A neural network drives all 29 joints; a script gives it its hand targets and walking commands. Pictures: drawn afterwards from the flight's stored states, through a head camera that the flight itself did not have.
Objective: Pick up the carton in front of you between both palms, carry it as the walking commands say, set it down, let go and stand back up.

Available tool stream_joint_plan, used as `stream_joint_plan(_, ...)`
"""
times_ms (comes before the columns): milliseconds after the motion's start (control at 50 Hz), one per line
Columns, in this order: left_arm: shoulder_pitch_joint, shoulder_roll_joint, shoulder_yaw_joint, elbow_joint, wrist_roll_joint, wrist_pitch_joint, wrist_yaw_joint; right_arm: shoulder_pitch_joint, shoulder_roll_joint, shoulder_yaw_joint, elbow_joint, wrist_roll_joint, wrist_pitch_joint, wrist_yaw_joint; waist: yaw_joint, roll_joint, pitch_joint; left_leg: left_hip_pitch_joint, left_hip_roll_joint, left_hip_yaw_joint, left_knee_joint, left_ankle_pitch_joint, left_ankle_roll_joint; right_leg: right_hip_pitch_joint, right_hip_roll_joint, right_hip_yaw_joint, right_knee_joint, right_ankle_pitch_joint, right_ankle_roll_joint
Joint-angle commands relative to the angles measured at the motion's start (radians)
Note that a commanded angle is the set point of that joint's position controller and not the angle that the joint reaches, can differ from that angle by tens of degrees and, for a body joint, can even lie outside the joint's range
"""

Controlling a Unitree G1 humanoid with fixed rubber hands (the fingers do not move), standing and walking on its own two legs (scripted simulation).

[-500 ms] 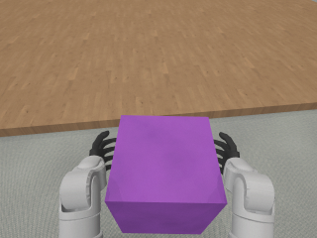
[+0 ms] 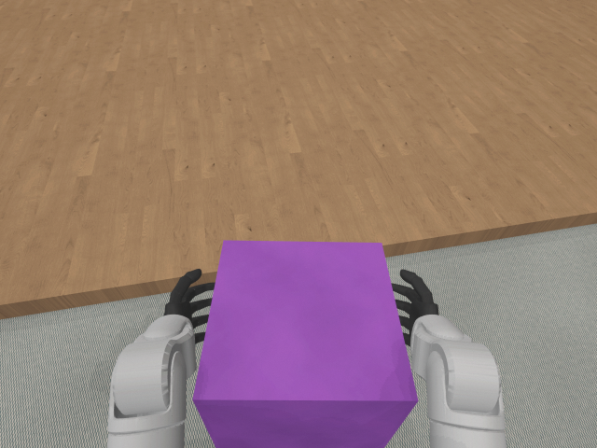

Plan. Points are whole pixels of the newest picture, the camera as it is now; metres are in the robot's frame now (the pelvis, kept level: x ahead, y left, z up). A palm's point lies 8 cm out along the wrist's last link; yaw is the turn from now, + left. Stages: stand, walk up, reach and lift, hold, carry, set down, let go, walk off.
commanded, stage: carry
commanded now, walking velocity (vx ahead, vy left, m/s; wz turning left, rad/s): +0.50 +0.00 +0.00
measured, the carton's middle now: (300, 356) +0.25 +0.00 -0.02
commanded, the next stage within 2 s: none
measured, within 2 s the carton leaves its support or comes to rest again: neither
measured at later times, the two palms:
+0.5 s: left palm (212, 100) +0.62 +0.14 +0.14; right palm (384, 94) +0.65 -0.16 +0.14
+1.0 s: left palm (225, 37) +0.95 +0.15 +0.11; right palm (353, 40) +0.95 -0.15 +0.10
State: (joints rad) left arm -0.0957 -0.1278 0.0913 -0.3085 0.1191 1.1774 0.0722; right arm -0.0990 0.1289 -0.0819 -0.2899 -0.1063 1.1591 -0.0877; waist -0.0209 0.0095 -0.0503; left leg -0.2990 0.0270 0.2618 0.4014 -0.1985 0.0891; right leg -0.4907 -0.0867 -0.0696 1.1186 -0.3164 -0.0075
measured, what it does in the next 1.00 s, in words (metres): walks ahead: right foot, then left foot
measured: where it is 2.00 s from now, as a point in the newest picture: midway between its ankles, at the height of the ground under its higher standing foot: (297, 318)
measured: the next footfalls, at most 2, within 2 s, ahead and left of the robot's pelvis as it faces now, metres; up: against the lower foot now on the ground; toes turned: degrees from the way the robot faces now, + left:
right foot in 0.28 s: +0.40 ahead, -0.10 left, +0.00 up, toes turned -10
left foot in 0.74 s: +0.66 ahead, +0.07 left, +0.00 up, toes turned +9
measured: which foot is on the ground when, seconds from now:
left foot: down 0.00-0.32, up 0.34-0.72, down 0.74-1.00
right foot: up 0.00-0.26, down 0.28-0.74, up 0.76-0.94, down 0.96-1.00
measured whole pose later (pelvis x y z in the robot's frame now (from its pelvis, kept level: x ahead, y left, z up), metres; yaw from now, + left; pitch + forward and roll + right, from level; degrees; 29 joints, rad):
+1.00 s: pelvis +0.55 +0.00 -0.02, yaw +2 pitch +6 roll +0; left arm -0.81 -0.04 0.31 -0.12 0.07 1.29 0.12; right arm -0.79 0.05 -0.28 -0.12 -0.06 1.26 -0.15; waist -0.03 -0.01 0.13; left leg -0.48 0.00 0.16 0.57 -0.20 0.08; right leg -0.40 -0.02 -0.04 0.61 -0.28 -0.01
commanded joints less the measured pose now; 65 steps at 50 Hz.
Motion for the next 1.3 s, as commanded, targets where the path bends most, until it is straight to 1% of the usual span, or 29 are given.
stream_joint_plan(0,-0.393,-0.998,-0.739,-0.089,-0.401,-0.053,-0.254,-0.446,1.02,0.737,-0.162,0.426,-0.031,0.274,0.001,0.075,-0.315,0.4,0.244,-0.254,-0.182,0.26,0.04,-0.155,-0.02,-0.011,-0.116,0.088,0.014)
stream_joint_plan(140,-0.432,-0.907,-0.742,-0.183,-0.395,-0.035,-0.224,-0.42,0.912,0.734,-0.18,0.44,-0.016,0.279,-0.001,0.107,-0.159,0.376,0.206,-0.137,-0.214,0.536,0.037,-0.122,0.031,-0.148,-0.499,0.249,-0.011)
stream_joint_plan(160,-0.414,-0.91,-0.761,-0.187,-0.401,-0.022,-0.223,-0.428,0.867,0.698,-0.222,0.432,-0.004,0.275,0.002,0.185,-0.167,0.414,0.175,-0.105,-0.168,0.564,0.021,-0.104,0.026,-0.125,-0.536,0.251,-0.008)
stream_joint_plan(200,-0.459,-0.835,-0.729,-0.258,-0.403,0.007,-0.222,-0.425,0.819,0.714,-0.229,0.418,0.02,0.268,0.005,0.115,-0.145,0.364,0.176,-0.076,-0.164,0.512,0.015,0.007,0.046,-0.161,-0.608,0.379,-0.026)
stream_joint_plan(240,-0.478,-0.751,-0.682,-0.251,-0.408,0.039,-0.218,-0.524,0.786,0.708,-0.259,0.441,0.046,0.249,0.034,0.146,-0.24,0.333,0.176,-0.029,0.056,0.619,-0.029,0.296,0.076,-0.212,-0.608,0.241,-0.03)
stream_joint_plan(260,-0.515,-0.759,-0.685,-0.241,-0.417,0.05,-0.22,-0.509,0.761,0.686,-0.258,0.428,0.064,0.244,0.043,0.075,-0.268,0.227,0.118,0.006,0.248,0.592,-0.029,0.451,0.132,-0.271,-0.623,0.143,-0.032)
stream_joint_plan(280,-0.531,-0.743,-0.665,-0.217,-0.43,0.065,-0.224,-0.552,0.697,0.685,-0.253,0.405,0.084,0.237,0.082,-0.019,-0.313,0.101,0.103,-0.037,0.494,0.374,-0.043,0.586,-0.011,-0.05,-0.661,0.047,-0.031)
stream_joint_plan(300,-0.594,-0.699,-0.651,-0.239,-0.428,0.071,-0.226,-0.621,0.707,0.695,-0.294,0.412,0.103,0.23,0.053,-0.297,-0.35,-0.231,-0.047,-0.091,0.773,-0.157,-0.088,0.72,-0.349,0.574,-0.844,-0.083,-0.17)
stream_joint_plan(320,-0.588,-0.702,-0.658,-0.2,-0.44,0.096,-0.223,-0.636,0.699,0.672,-0.241,0.414,0.115,0.222,0.057,-0.212,-0.329,-0.36,-0.047,-0.247,0.949,-0.261,-0.062,0.738,-0.338,0.611,-0.901,-0.025,-0.23)
stream_joint_plan(380,-0.749,-0.742,-0.658,-0.188,-0.459,0.117,-0.219,-0.766,0.71,0.646,-0.221,0.411,0.131,0.219,0.036,-0.051,-0.323,-0.354,0.087,-0.287,0.899,-0.128,-0.02,0.543,-0.269,0.314,-0.854,0.19,-0.157)
stream_joint_plan(420,-0.867,-0.736,-0.678,-0.172,-0.463,0.12,-0.216,-0.857,0.735,0.643,-0.164,0.408,0.135,0.209,0.048,-0.08,-0.327,-0.335,0.084,-0.263,0.834,-0.081,-0.045,0.486,-0.217,0.173,-0.867,0.179,-0.149)
stream_joint_plan(460,-0.964,-0.713,-0.646,-0.109,-0.486,0.128,-0.212,-0.916,0.714,0.624,-0.079,0.408,0.146,0.197,0.065,-0.088,-0.323,-0.316,0.083,-0.225,0.741,-0.07,-0.041,0.448,-0.205,0.133,-0.88,0.163,-0.161)
stream_joint_plan(640,-1.18,-0.749,-0.519,0.167,-0.469,0.138,-0.195,-1.26,0.827,0.549,0.145,0.478,0.154,0.181,0.031,-0.165,-0.277,-0.242,-0.024,-0.106,0.307,0.174,-0.035,0.484,-0.115,-0.107,-0.7,0.796,-0.121)
stream_joint_plan(700,-1.244,-0.762,-0.487,0.247,-0.468,0.139,-0.186,-1.313,0.807,0.516,0.214,0.494,0.157,0.179,-0.013,-0.124,-0.342,-0.006,-0.068,-0.055,0.095,0.288,-0.022,0.458,-0.07,-0.184,-0.467,0.704,-0.083)
stream_joint_plan(720,-1.332,-0.761,-0.485,0.226,-0.473,0.13,-0.178,-1.281,0.813,0.483,0.273,0.484,0.16,0.18,-0.033,-0.064,-0.367,0.15,-0.039,-0.064,-0.021,0.524,-0.04,0.408,-0.041,-0.163,-0.309,0.599,-0.035)
stream_joint_plan(740,-1.334,-0.741,-0.459,0.243,-0.451,0.133,-0.17,-1.291,0.856,0.473,0.314,0.497,0.16,0.187,-0.034,0.049,-0.441,0.401,0.145,-0.231,0.119,1.049,-0.001,0.213,-0.001,-0.12,-0.174,0.272,0.005)
stream_joint_plan(760,-1.39,-0.801,-0.465,0.225,-0.465,0.134,-0.167,-1.326,0.837,0.454,0.329,0.499,0.139,0.195,-0.071,0.212,-0.568,0.604,0.322,-0.503,0.173,1.326,0.191,-0.003,0.127,-0.051,-0.008,-0.27,0.034)
stream_joint_plan(780,-1.411,-0.818,-0.444,0.257,-0.443,0.14,-0.155,-1.382,0.854,0.463,0.274,0.526,0.133,0.19,-0.076,0.255,-0.626,0.655,0.332,-0.523,0.143,1.225,0.22,-0.063,0.113,0.044,0.07,-0.355,0.013)
stream_joint_plan(820,-1.479,-0.864,-0.454,0.229,-0.476,0.138,-0.15,-1.469,0.907,0.452,0.204,0.529,0.121,0.186,-0.04,0.156,-0.585,0.522,0.305,-0.484,0.113,0.863,0.193,-0.059,0.064,0.101,-0.008,-0.309,-0.013)
stream_joint_plan(900,-1.42,-0.927,-0.428,0.179,-0.455,0.11,-0.141,-1.541,0.964,0.468,0.046,0.529,0.105,0.16,-0.039,0.092,-0.594,0.44,0.23,-0.336,0.131,0.875,0.132,0.088,0.088,0.035,-0.392,-0.171,0.002)
stream_joint_plan(920,-1.43,-0.906,-0.468,0.114,-0.451,0.099,-0.136,-1.44,0.937,0.448,0.066,0.481,0.098,0.152,-0.005,0.15,-0.643,0.447,0.211,-0.299,0.171,0.833,0.11,0.126,0.077,0.053,-0.506,-0.116,0.002)
stream_joint_plan(960,-1.345,-0.894,-0.45,0.096,-0.419,0.099,-0.136,-1.351,0.94,0.514,0.041,0.463,0.085,0.15,0.013,0.05,-0.64,0.324,0.174,-0.261,0.208,0.745,0.057,0.346,0.018,0.055,-0.686,0.239,-0.006)
stream_joint_plan(1020,-1.316,-0.846,-0.525,0.07,-0.426,0.084,-0.151,-1.37,0.862,0.564,-0.036,0.441,0.094,0.155,0.033,-0.098,-0.637,0.133,0.062,-0.179,0.273,0.439,-0.019,0.503,-0.08,0.112,-0.46,0.992,-0.077)
stream_joint_plan(1060,-1.279,-0.836,-0.536,0.026,-0.412,0.087,-0.158,-1.385,0.87,0.576,-0.024,0.458,0.104,0.155,0.052,-0.094,-0.618,0.17,0.052,-0.182,0.22,0.488,-0.036,0.451,-0.075,0.112,-0.435,0.931,-0.081)
stream_joint_plan(1140,-1.273,-0.842,-0.576,0.043,-0.443,0.099,-0.168,-1.268,0.857,0.565,0.05,0.426,0.108,0.167,0.01,0.08,-0.597,0.522,0.147,-0.255,0.255,1.107,0.054,0.154,0.042,0.022,-0.539,0.404,0.007)
stream_joint_plan(1180,-1.231,-0.862,-0.58,0.125,-0.455,0.101,-0.18,-1.206,0.858,0.57,0.136,0.425,0.113,0.172,-0.003,0.113,-0.581,0.532,0.133,-0.238,0.254,1.165,0.051,0.166,0.076,-0.029,-0.647,0.308,0.023)
stream_joint_plan(1220,-1.247,-0.906,-0.574,0.122,-0.473,0.092,-0.2,-1.238,0.902,0.58,0.134,0.451,0.098,0.188,0.01,-0.009,-0.533,0.31,0.078,-0.185,0.287,0.858,0.03,0.377,0.04,-0.013,-0.687,0.665,0.011)
stream_joint_plan(1260,-1.215,-0.911,-0.563,0.207,-0.464,0.091,-0.21,-1.213,0.928,0.571,0.213,0.422,0.088,0.192,0.047,-0.192,-0.502,-0.073,-0.042,-0.092,0.211,0.048,-0.037,0.711,-0.061,0.076,-0.552,1.26,-0.031)
stream_joint_plan(1280,-1.248,-0.915,-0.574,0.219,-0.474,0.082,-0.211,-1.234,0.936,0.579,0.201,0.425,0.07,0.197,0.084,-0.215,-0.466,-0.181,-0.08,-0.081,0.142,-0.109,-0.059,0.807,-0.075,0.129,-0.548,1.413,-0.068)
